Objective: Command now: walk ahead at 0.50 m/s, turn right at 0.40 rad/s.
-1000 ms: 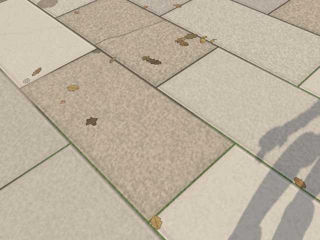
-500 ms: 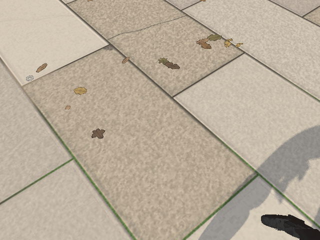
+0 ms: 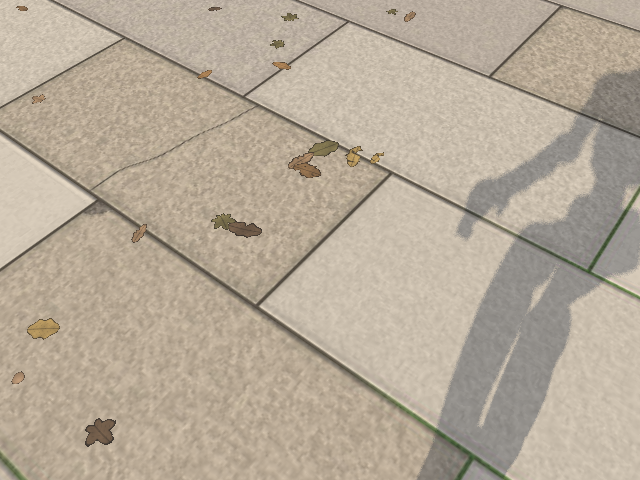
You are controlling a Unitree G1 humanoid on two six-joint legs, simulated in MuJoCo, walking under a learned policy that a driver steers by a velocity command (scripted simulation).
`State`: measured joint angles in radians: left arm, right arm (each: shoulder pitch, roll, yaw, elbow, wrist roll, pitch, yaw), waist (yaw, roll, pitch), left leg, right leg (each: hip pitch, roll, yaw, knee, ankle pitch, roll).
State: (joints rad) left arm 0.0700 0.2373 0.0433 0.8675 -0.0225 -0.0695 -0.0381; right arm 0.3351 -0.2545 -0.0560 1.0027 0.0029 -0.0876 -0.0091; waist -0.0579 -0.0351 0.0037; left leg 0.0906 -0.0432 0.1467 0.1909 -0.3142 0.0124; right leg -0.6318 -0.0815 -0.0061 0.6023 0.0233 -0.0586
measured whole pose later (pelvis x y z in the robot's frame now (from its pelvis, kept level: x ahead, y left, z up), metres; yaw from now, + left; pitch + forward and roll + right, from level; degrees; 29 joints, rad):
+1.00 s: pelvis +0.56 -0.11 +0.00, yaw -10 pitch +2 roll +1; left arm 0.02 0.26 0.03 0.66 -0.01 -0.11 -0.01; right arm 0.43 -0.27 -0.06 0.84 0.03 -0.05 -0.01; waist -0.11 -0.02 0.00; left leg -0.11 -0.07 -0.16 0.40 -0.33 0.02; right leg -0.46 -0.01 0.07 0.47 -0.06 0.01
